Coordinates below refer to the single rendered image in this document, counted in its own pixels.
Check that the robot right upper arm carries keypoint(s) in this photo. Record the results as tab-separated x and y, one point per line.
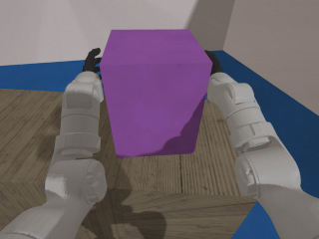
270	176

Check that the right robot forearm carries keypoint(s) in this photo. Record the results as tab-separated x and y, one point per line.
249	130

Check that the carton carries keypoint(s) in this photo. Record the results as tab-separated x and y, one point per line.
155	83

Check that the right robot hand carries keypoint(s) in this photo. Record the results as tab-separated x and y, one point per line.
216	68

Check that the left robot hand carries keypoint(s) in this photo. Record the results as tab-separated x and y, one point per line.
91	62

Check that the pedestal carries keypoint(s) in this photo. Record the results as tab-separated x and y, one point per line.
173	196

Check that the left robot forearm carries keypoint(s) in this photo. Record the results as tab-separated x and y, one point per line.
80	116

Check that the robot left upper arm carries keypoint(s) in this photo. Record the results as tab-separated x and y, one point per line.
72	189

